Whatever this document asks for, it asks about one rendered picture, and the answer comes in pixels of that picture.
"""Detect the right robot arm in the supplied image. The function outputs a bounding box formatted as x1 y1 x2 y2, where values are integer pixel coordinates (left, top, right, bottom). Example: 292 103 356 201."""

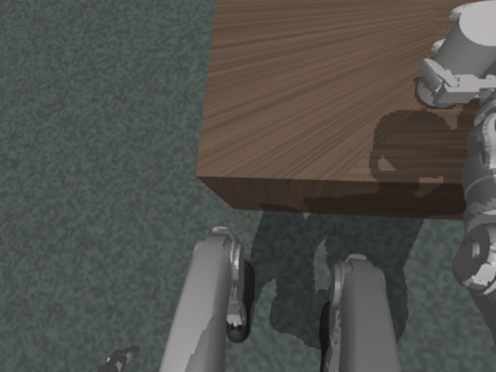
452 98 496 347

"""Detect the can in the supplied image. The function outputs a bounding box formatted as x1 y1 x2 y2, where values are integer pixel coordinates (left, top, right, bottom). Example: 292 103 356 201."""
417 1 496 107

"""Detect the left robot hand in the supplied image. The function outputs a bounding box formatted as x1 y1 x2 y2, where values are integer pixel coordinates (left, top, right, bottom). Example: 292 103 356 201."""
95 346 139 372

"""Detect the right robot hand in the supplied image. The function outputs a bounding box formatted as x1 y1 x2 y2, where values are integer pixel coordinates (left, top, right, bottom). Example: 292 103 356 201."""
419 0 496 108

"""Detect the left robot foot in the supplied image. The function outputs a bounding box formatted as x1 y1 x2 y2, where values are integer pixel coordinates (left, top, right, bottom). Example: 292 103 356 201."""
226 262 255 343

